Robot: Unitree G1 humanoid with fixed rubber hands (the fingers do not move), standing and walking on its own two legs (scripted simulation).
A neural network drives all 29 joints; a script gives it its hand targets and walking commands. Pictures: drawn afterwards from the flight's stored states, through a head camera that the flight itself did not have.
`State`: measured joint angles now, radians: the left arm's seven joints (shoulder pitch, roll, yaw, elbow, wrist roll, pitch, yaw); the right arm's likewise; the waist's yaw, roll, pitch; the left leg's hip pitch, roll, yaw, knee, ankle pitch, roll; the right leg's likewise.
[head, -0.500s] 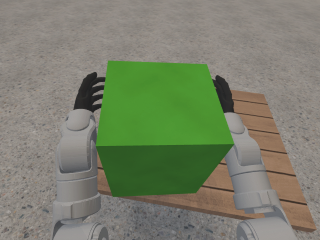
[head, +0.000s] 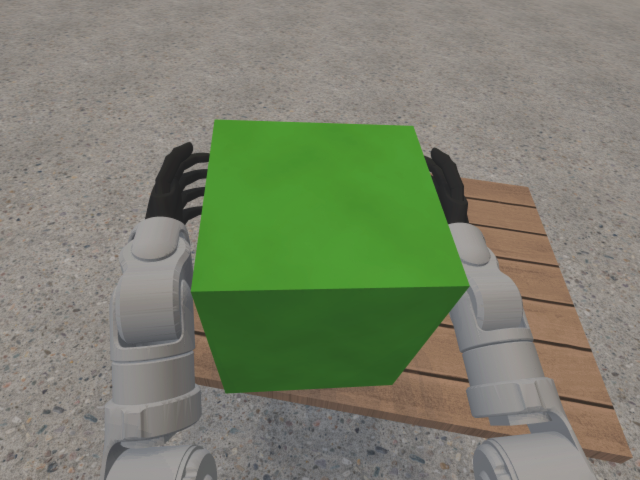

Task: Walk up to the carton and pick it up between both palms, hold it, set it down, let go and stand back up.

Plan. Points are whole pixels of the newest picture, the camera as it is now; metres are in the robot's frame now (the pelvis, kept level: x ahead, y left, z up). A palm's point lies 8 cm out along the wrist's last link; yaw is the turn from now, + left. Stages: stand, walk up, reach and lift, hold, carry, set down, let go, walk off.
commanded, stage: hold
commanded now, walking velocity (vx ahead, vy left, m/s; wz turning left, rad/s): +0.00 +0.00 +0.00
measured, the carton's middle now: (313, 267) +0.33 +0.00 +0.14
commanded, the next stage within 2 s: none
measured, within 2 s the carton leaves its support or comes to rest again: neither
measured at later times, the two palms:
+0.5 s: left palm (169, 217) +0.35 +0.15 +0.20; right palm (447, 220) +0.35 -0.16 +0.19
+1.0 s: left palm (166, 220) +0.35 +0.15 +0.20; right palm (442, 221) +0.35 -0.15 +0.19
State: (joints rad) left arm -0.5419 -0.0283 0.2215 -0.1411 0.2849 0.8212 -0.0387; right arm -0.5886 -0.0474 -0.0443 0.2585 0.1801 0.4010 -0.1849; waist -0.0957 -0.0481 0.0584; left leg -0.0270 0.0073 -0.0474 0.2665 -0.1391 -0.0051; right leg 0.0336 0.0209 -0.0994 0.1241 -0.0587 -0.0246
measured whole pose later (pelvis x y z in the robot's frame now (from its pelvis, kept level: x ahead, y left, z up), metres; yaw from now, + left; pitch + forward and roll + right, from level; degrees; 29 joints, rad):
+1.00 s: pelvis +0.00 +0.00 +0.00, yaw +0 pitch -6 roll -1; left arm -0.55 -0.03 0.23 -0.11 0.28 0.82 -0.04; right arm -0.59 -0.05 -0.04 0.28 0.18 0.40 -0.19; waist -0.09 -0.05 0.06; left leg -0.02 0.00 -0.04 0.27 -0.14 0.00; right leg 0.04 0.02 -0.10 0.13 -0.06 -0.02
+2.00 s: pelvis +0.00 +0.00 +0.00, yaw +0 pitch -7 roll -1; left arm -0.56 -0.03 0.23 -0.09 0.28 0.81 -0.03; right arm -0.60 -0.05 -0.05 0.31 0.18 0.38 -0.18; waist -0.10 -0.07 0.07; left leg -0.01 0.00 -0.04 0.27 -0.14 0.00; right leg 0.05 0.01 -0.10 0.14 -0.07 -0.02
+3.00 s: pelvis +0.00 +0.00 +0.00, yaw +1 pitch -6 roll -1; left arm -0.53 -0.03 0.23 -0.13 0.28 0.81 -0.05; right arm -0.58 -0.05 -0.03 0.27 0.19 0.39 -0.19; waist -0.10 -0.05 0.05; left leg -0.02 0.01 -0.05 0.26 -0.13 -0.01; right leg 0.05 0.02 -0.11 0.12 -0.06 -0.03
